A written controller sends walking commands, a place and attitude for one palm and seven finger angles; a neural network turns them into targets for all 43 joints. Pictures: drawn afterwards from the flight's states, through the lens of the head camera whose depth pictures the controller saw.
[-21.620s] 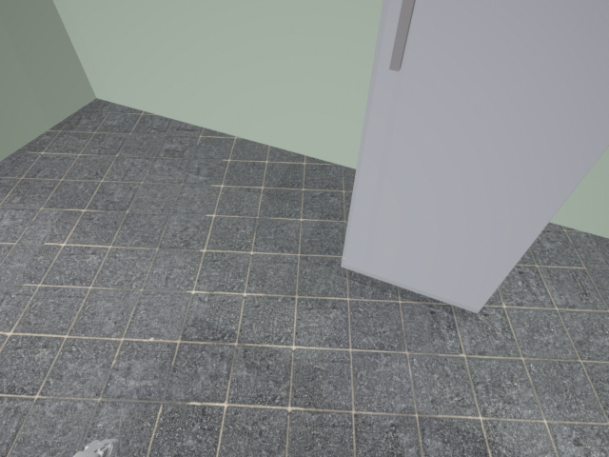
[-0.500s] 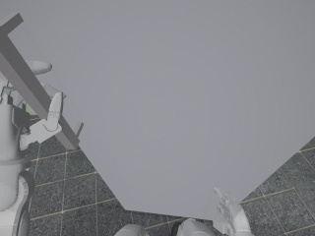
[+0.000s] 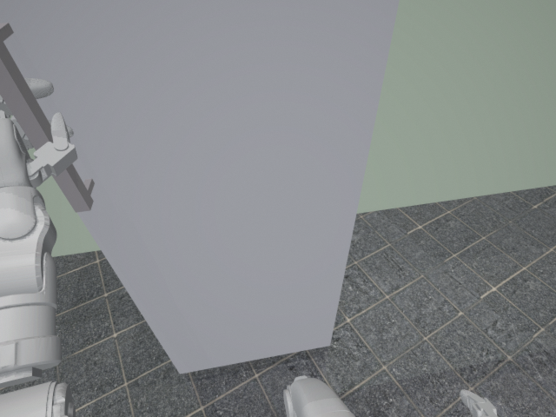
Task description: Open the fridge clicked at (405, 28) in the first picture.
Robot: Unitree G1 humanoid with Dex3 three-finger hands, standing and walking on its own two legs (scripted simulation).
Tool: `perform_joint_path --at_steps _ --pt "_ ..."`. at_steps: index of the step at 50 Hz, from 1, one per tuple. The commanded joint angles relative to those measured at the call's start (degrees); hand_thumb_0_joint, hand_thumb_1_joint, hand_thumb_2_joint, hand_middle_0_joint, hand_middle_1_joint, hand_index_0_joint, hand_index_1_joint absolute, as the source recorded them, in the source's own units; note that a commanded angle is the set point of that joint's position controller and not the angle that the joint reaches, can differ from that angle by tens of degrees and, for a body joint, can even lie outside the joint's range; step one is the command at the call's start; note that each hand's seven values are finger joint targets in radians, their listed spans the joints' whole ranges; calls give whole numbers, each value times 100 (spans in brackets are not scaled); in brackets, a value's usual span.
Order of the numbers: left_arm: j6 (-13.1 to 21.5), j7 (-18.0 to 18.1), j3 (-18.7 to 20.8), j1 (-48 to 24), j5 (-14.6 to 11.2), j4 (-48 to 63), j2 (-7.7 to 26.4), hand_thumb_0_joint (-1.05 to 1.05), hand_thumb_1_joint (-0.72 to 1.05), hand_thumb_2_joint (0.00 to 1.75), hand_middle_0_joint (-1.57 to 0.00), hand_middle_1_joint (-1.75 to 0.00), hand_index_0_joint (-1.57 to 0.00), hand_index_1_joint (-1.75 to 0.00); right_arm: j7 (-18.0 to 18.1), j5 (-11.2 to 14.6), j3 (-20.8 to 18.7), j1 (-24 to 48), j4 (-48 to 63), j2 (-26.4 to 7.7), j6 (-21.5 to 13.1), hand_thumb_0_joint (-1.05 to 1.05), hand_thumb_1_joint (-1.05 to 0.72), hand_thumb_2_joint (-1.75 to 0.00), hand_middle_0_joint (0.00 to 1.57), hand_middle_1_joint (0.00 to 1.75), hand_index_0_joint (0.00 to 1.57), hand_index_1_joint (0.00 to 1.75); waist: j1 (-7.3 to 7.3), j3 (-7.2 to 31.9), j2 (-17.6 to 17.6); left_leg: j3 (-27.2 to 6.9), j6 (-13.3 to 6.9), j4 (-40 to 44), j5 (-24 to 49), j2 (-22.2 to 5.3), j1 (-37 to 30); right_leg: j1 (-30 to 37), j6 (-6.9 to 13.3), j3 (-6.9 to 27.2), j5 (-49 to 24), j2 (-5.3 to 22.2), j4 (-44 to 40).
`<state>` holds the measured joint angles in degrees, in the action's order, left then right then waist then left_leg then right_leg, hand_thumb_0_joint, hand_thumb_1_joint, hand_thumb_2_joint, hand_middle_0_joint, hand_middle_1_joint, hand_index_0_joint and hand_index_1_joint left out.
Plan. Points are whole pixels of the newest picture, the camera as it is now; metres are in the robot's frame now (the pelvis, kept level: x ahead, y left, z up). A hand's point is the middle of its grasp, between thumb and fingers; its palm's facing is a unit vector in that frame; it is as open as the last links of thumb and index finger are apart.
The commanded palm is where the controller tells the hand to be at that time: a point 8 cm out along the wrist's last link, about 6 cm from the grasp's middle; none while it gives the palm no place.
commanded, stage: stop walking and hold the door back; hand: left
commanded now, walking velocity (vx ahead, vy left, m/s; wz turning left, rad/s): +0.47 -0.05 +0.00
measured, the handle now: (48, 129) +0.41 +0.26 +0.26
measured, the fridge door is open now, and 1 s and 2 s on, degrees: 0 0 0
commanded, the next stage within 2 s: loosen the grip on the handle in 0.58 s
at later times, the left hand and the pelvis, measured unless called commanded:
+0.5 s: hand (64, 147) +0.38 +0.23 +0.25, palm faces +0.35 -0.92 -0.16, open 5.4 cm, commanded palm +0.37 +0.27 +0.22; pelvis -0.05 -0.01 +0.02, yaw +1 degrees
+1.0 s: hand (63, 141) +0.39 +0.24 +0.25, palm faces +0.44 -0.88 -0.17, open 10.5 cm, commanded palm +0.34 +0.27 +0.24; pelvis -0.02 -0.06 +0.02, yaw +2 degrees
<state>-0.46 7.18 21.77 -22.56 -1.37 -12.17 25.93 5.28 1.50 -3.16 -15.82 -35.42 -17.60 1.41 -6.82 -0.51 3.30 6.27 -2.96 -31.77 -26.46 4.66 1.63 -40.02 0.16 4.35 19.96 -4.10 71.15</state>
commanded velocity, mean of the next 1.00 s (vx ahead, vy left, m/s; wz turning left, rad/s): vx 0.09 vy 0.00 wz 0.00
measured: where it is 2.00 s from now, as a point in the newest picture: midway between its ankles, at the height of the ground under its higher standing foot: outside the picture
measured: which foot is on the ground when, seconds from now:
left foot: down 0.00-0.16, up 0.18-0.40, down 0.42-1.00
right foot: up 0.00-0.14, down 0.16-1.00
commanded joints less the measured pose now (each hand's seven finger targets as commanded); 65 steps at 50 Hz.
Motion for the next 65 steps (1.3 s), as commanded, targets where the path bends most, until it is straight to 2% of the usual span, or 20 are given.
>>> perform_joint_path --at_steps 1,4,6,7,8,9,13,18,19,21,23,30,33,34,35,36,37,40,46,65 --pt "750 -156 -429 -3467 139 -442 1150 0 90 90 -45 -140 -45 -140 184 69 -93 698 38 -682 -206 0 -90 -90 20 30 20 30 738 -741 4 -2232 -1076 1103 1717 -2370 1293 -355 138 281 668 513 517" --pt "676 -327 -1306 -3995 42 -1029 162 0 90 90 -45 -140 -45 -140 248 84 -41 201 -25 -759 -144 0 -90 -90 20 30 20 30 691 394 -1666 -430 -518 -78 3602 -1498 89 1620 90 -1047 663 190 -3494" --pt "688 -288 -888 -4251 13 -1507 908 0 90 90 -45 -140 -45 -140 66 182 -31 119 -137 -776 -236 0 -90 -90 20 30 20 30 643 1501 -303 -716 -328 -1565 2745 -1208 1412 4608 198 -601 -1236 522 -5086" --pt "751 -229 -281 -4174 74 -1851 1641 0 90 90 -45 -140 -45 -140 56 153 -120 180 -142 -665 -257 0 -90 -90 20 30 20 30 660 1568 1454 -604 -122 -3030 939 -612 3115 5586 830 1526 -2240 1788 -5292" --pt "801 -239 33 -4167 62 -2023 1991 0 90 90 -45 -140 -45 -140 68 108 -213 4 -196 -599 -355 0 -90 -90 20 30 20 30 556 1398 1699 -900 64 -3976 107 -465 3540 4929 1132 2450 -2265 2562 -5592" --pt "752 -246 -19 -3897 96 -2384 1996 0 90 90 -45 -140 -45 -140 58 97 -259 -37 -339 -735 -412 0 -90 -90 20 30 20 30 599 1300 824 -1297 189 -4202 92 -453 3476 4118 1154 2994 -1123 2759 -5819" --pt "981 -300 -104 -4818 142 -3336 2082 0 90 90 -45 -140 -45 -140 178 35 42 72 -516 -493 -498 0 -90 -90 20 30 20 30 612 888 605 -680 115 -2011 574 -606 1944 2214 748 735 694 1917 -5759" --pt "1284 -286 -460 -5182 154 -3431 1710 0 90 90 -45 -140 -45 -140 262 40 53 12 -286 -559 -664 0 -90 -90 20 30 20 30 569 994 447 48 123 462 867 -412 311 1972 569 273 1742 1525 -5493" --pt "1303 -310 -762 -5232 73 -3377 1311 0 90 90 -45 -140 -45 -140 277 102 30 25 -217 -622 -708 0 -90 -90 20 30 20 30 503 881 28 -194 74 877 903 -586 137 1919 479 119 1360 1362 -4920" --pt "1323 -268 -863 -5434 -20 -3046 1010 0 90 90 -45 -140 -45 -140 230 107 -6 110 -47 -858 -749 0 -90 -90 20 30 20 30 616 846 -1361 -2317 -501 1774 592 -1893 56 1415 96 -592 744 461 -3113" --pt "1234 -214 -919 -5257 -24 -3268 922 0 90 90 -45 -140 -45 -140 162 167 110 296 -64 -555 -665 0 -90 -90 20 30 20 30 568 803 -1532 -3370 -926 2451 -661 -2543 611 1213 -18 -305 819 469 -1416" --pt "1227 -231 -1102 -5750 -95 -2984 893 0 90 90 -45 -140 -45 -140 160 194 211 146 -115 -621 -721 0 -90 -90 20 30 20 30 638 1139 -1559 -1315 -376 1265 752 -1754 864 2726 -11 -692 254 530 -4020" --pt "1231 -262 -977 -5699 -41 -3129 1159 0 90 90 -45 -140 -45 -140 123 151 151 161 -176 -608 -767 0 -90 -90 20 30 20 30 567 1163 -541 -922 -36 381 545 -1153 1356 3291 202 314 -228 1032 -5258" --pt "1570 -56 992 -8519 662 -1523 3949 0 90 90 -45 -140 -45 -140 9 215 344 -187 284 -269 -959 0 -90 -90 20 30 20 30 631 948 -2013 -454 149 1045 -216 -1050 1074 2716 -8 -379 699 633 -4177" --pt "982 -446 145 -7011 815 -3163 2326 0 78 84 -45 -140 -45 -140 -136 -211 -29 -280 -120 -482 -1347 0 -90 -90 20 30 20 30 301 2453 -34 -583 184 1024 1149 -549 997 2781 294 -603 -859 438 -4503" --pt "920 -534 -90 -6369 193 -3158 1355 0 66 78 -45 -140 -45 -140 -155 -75 -43 -387 -93 -487 -1393 0 -90 -90 20 30 20 30 135 1943 1394 -745 65 911 1087 -818 1259 2443 78 -677 -650 331 -4670" --pt "983 -561 625 -5994 49 -3172 2103 0 54 73 -45 -140 -45 -140 -159 -145 -15 -268 -78 -631 -1505 0 -90 -90 20 30 20 30 283 1851 1584 -531 8 791 1165 -758 1132 2613 20 -348 -438 392 -4875" --pt "903 -668 -410 -5938 168 -2507 1383 0 17 55 -45 -140 -45 -140 -250 -79 127 2 -39 -407 -1464 0 -90 -90 20 30 20 30 359 1052 -818 -408 163 612 1212 -694 1178 2392 172 282 -170 660 -5108" --pt "541 -678 -9 -4655 99 -2094 1786 0 -55 20 -42 -137 -42 -137 -282 37 -26 59 -83 -480 -1171 0 -90 -90 20 30 20 30 521 1407 1 -548 211 370 1299 -585 1844 3171 -142 737 -890 1051 -5123" --pt "-242 -296 141 -3544 -232 -409 1464 0 -55 20 -25 -115 -25 -115 37 17 96 654 -116 -528 -1025 0 -90 -90 20 30 20 30 679 1287 -395 -505 97 694 2256 -463 833 2876 55 -530 -1372 334 -4929"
